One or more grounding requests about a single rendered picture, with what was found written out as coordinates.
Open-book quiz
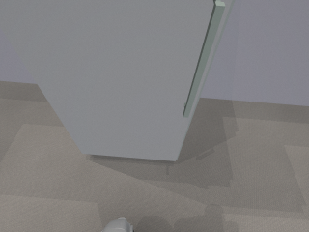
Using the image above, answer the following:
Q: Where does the fridge door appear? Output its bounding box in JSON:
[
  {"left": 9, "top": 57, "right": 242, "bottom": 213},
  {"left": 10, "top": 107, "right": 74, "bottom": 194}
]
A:
[{"left": 0, "top": 0, "right": 233, "bottom": 161}]

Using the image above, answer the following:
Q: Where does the robot left thigh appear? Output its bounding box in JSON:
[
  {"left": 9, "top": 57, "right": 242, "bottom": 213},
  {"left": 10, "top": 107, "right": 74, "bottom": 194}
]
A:
[{"left": 101, "top": 219, "right": 133, "bottom": 232}]

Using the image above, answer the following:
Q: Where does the handle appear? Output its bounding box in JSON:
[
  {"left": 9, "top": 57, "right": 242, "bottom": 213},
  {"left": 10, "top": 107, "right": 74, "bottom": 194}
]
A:
[{"left": 183, "top": 0, "right": 226, "bottom": 118}]

